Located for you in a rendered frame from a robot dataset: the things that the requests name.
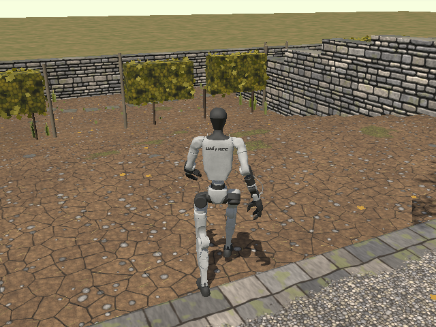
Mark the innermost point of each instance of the humanoid robot torso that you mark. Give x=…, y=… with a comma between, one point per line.
x=217, y=161

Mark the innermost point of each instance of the robot left upper arm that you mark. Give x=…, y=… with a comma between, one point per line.
x=193, y=152

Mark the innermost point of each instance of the robot right forearm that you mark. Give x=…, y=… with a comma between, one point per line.
x=251, y=185

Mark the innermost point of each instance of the robot right hand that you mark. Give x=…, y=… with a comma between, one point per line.
x=258, y=210

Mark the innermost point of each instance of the robot left hand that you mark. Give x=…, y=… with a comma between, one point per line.
x=195, y=172

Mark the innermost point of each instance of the robot right thigh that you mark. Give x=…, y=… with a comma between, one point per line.
x=233, y=199

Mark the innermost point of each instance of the robot left forearm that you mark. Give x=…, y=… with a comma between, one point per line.
x=187, y=171

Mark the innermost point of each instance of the robot right upper arm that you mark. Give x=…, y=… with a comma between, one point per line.
x=239, y=144

